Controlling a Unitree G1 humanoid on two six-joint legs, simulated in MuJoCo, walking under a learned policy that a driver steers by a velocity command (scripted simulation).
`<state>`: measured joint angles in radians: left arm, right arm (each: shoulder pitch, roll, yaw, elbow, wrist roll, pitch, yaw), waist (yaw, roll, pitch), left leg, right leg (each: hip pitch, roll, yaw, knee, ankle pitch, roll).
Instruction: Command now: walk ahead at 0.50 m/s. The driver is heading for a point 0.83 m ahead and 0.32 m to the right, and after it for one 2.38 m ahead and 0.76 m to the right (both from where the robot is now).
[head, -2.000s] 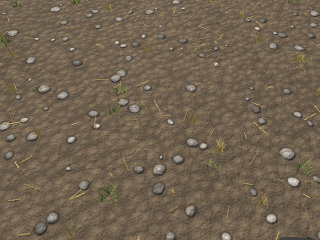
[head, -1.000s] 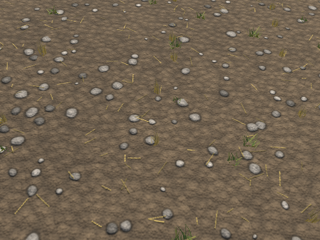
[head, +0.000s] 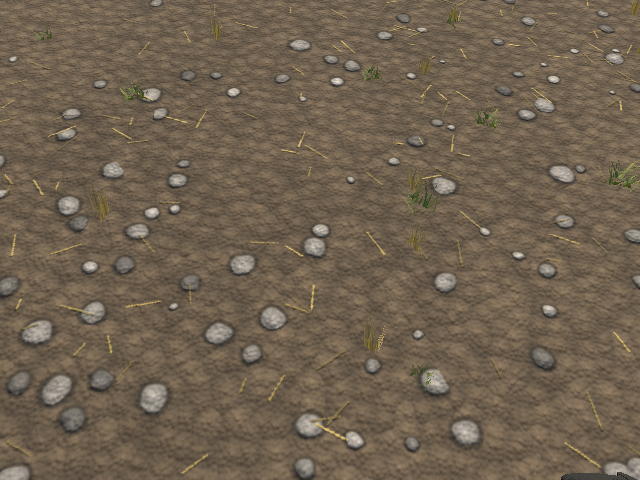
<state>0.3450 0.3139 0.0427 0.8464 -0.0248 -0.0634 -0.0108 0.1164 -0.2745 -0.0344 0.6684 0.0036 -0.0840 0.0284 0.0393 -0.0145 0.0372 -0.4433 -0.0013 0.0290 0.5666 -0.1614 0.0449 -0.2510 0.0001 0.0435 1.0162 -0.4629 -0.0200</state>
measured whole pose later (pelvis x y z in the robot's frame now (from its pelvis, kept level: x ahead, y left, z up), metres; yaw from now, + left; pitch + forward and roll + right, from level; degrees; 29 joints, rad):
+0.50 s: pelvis +0.28 -0.04 -0.01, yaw -11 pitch +2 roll +1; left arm 0.09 0.28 0.05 0.67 -0.02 -0.05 -0.05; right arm 0.32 -0.30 -0.06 0.85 0.00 -0.04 -0.02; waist -0.04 -0.01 0.04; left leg -0.04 0.04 0.14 0.73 -0.45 -0.02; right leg -0.52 0.03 -0.04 0.61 -0.12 -0.09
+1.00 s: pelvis +0.57 -0.08 +0.00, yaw -28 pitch +2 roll +1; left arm 0.37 0.31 0.07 0.73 -0.03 -0.02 0.02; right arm 0.08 -0.27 -0.04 0.68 -0.01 -0.12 0.02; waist 0.06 -0.03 0.01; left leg -0.44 -0.04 -0.01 0.55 -0.15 0.02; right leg -0.24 0.09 0.19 0.94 -0.50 -0.04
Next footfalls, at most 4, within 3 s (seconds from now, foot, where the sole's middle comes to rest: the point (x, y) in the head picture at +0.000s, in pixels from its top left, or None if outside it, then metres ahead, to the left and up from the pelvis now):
0.46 right None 0.42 -0.15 -0.76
0.94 left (352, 352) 0.74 -0.04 -0.76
1.44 right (510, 336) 0.80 -0.40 -0.76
1.92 left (417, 291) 0.92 -0.19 -0.76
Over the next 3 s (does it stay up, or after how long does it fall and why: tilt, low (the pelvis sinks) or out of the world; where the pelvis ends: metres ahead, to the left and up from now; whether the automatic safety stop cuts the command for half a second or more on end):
stays up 0.85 -0.25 0.01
